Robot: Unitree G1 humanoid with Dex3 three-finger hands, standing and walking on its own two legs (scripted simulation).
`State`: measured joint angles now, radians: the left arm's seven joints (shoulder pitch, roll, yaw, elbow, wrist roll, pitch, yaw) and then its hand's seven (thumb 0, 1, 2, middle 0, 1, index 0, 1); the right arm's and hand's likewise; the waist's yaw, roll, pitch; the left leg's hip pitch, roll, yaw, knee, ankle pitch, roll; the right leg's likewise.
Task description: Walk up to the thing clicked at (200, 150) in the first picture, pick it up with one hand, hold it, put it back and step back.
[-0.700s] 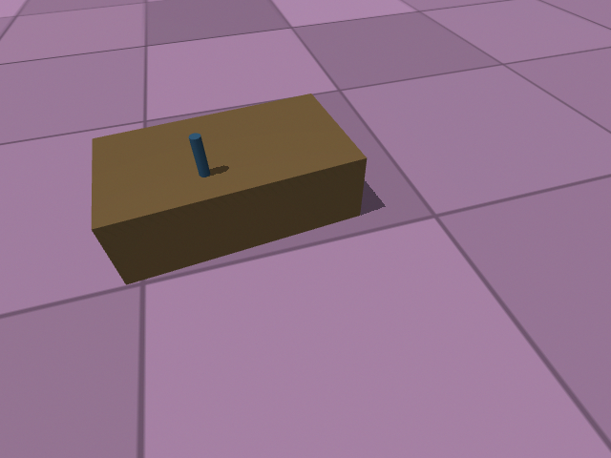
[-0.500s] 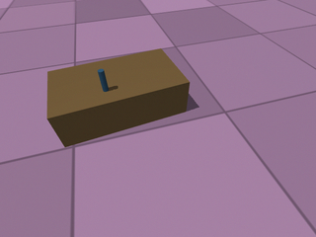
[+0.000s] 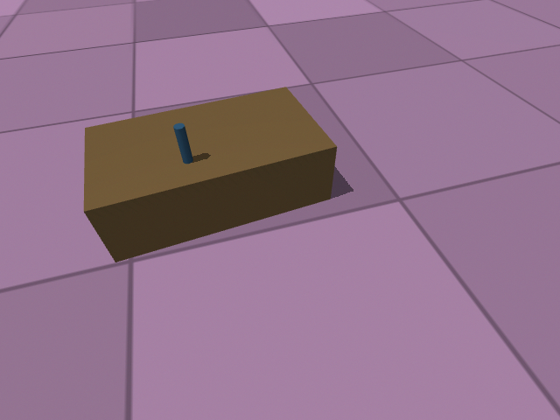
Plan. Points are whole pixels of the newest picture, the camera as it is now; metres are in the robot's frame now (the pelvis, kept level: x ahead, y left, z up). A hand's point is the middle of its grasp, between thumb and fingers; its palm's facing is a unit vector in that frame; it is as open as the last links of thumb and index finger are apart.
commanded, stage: stand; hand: right
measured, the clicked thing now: (183, 144) +1.26 +0.39 -0.37
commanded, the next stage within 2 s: walk up in 0.42 s
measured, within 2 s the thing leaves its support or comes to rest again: neither
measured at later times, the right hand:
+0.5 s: hand out of the picture +0.08 -0.26 -0.16, palm faces -0.08 +0.94 -0.33, open 7.4 cm
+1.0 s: hand (365, 391) +0.23 -0.12 -0.15, palm faces -0.21 +0.91 -0.35, open 7.4 cm
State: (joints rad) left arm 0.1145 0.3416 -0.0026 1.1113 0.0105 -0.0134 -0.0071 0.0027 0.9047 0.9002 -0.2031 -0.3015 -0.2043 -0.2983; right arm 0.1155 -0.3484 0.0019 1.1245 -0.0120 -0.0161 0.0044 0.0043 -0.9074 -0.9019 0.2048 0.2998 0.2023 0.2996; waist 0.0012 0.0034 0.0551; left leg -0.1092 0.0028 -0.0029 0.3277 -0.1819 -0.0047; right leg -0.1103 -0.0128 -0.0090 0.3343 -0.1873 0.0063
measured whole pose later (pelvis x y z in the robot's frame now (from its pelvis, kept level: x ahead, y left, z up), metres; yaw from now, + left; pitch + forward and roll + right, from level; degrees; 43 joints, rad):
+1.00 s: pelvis +0.14 +0.14 -0.01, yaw +13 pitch -2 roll +1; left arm 0.23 0.44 0.05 0.93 0.01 -0.06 -0.06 0.01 0.91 0.90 -0.20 -0.30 -0.20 -0.30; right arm 0.33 -0.38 -0.06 0.89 -0.02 -0.04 0.08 0.00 -0.91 -0.90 0.21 0.30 0.20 0.30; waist -0.03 -0.04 0.07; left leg -0.21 -0.01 0.06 0.52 -0.28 0.05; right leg -0.46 -0.10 -0.05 0.94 -0.37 -0.03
